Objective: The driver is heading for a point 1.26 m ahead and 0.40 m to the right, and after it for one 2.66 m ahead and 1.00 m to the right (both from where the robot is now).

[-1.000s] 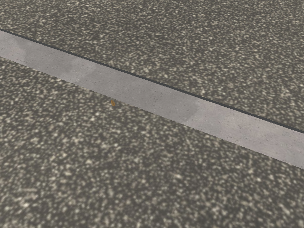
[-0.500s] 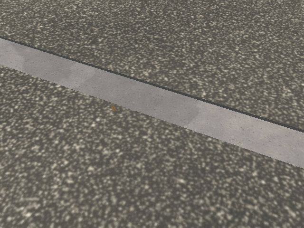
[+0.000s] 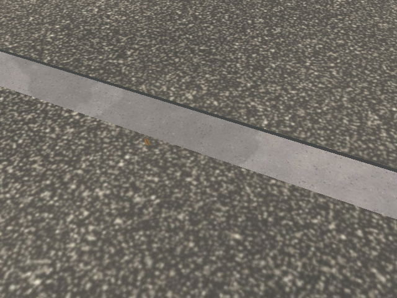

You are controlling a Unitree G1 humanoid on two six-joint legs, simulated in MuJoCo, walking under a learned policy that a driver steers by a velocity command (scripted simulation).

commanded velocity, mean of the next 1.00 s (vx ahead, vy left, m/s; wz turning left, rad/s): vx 0.38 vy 0.00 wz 0.00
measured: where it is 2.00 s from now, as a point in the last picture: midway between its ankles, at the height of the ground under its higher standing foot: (245, 283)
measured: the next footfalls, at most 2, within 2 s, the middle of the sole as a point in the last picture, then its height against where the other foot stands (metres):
right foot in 0.66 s outside the picture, level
left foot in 1.10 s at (204, 279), level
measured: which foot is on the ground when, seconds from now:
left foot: down 0.00-0.66, up 0.68-1.00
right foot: down 0.00-0.38, up 0.40-0.64, down 0.66-1.00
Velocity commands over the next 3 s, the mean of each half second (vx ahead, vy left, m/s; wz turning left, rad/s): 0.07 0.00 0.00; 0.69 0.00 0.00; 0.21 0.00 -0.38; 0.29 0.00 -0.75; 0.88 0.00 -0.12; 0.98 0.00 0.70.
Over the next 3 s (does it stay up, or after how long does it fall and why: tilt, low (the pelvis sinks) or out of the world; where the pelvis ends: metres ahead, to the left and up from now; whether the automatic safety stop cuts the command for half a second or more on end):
stays up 1.19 -0.50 -0.03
